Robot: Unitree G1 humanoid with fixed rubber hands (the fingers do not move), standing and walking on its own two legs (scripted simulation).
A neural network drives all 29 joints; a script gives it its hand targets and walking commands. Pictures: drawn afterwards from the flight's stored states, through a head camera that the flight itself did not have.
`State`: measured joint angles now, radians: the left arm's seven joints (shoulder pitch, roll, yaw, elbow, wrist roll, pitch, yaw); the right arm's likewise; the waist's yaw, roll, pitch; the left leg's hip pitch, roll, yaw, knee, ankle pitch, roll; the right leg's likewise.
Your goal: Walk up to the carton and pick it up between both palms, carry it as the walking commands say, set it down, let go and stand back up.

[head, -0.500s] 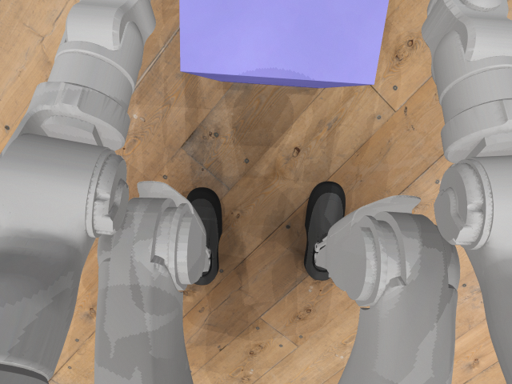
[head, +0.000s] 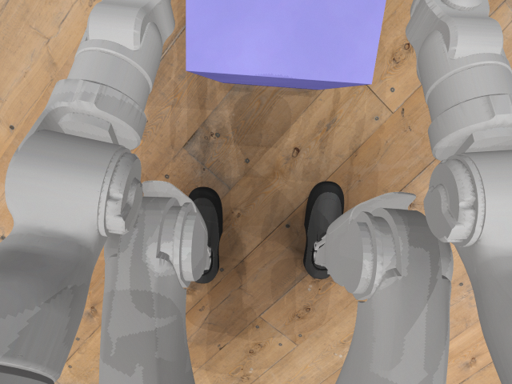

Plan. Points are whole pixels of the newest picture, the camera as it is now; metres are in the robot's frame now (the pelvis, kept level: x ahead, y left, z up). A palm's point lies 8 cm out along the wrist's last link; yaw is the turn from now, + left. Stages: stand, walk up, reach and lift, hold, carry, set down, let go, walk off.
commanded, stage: reach and lift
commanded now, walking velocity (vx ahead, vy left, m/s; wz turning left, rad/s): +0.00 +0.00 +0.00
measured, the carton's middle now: out of the picture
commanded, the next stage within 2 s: none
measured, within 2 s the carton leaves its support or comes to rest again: leaves its support in 0.98 s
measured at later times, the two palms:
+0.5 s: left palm out of the picture +0.56 +0.12 -0.17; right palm out of the picture +0.56 -0.15 -0.18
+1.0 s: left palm out of the picture +0.57 +0.11 -0.16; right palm out of the picture +0.56 -0.16 -0.17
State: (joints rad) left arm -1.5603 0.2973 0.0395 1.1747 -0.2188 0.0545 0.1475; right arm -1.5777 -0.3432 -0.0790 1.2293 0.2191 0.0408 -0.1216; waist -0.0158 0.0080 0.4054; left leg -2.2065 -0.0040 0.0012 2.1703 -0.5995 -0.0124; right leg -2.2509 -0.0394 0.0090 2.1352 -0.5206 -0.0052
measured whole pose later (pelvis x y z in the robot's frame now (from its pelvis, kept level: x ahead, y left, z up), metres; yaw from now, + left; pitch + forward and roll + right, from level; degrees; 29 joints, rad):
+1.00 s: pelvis +0.01 +0.00 -0.01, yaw +2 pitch +38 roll +0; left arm -1.44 0.16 0.26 0.90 0.01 0.26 0.16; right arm -1.45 -0.22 -0.25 0.93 0.01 0.28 -0.12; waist -0.04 0.03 0.32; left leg -2.26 -0.06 -0.03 2.21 -0.62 -0.04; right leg -2.28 0.02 0.04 2.19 -0.58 0.05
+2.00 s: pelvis +0.01 -0.01 +0.08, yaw +3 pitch +44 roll +1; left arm -1.24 -0.01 0.44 0.72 0.21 0.36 0.12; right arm -1.22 -0.03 -0.47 0.69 -0.20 0.38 -0.09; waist -0.03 0.02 0.02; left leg -2.10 -0.07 -0.04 1.90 -0.56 -0.05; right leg -2.12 0.04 0.05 1.89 -0.53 0.04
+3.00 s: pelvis +0.02 -0.01 +0.18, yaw +2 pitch +37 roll +0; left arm -0.98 -0.10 0.47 0.66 0.27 0.39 0.08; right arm -0.97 0.07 -0.49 0.64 -0.25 0.40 -0.07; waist -0.03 0.02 -0.12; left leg -1.71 -0.06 -0.05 1.57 -0.51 -0.03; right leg -1.73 0.03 0.06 1.56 -0.48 0.04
